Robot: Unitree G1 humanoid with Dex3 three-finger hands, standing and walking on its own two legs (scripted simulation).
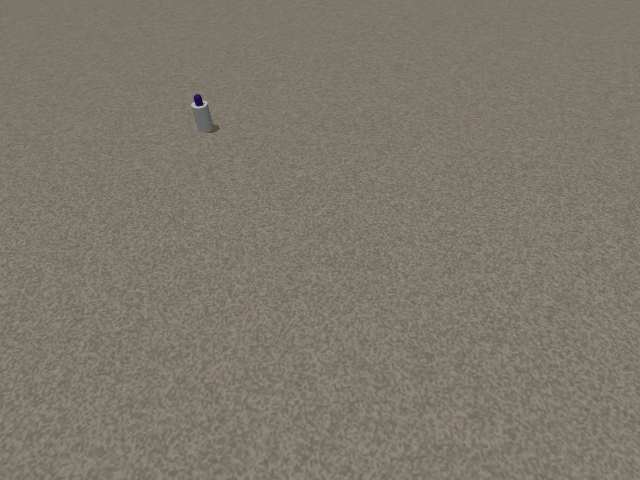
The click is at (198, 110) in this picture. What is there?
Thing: necked bottle
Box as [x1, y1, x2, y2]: [191, 94, 212, 131]
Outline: 196,94 194,96 195,101 191,104 196,123 200,131 208,131 212,128 212,123 207,103 202,100 198,94
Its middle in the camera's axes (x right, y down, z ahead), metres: -0.65 -0.73 +2.16
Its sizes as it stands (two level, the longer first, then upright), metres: 0.087 0.087 0.201
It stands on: the floor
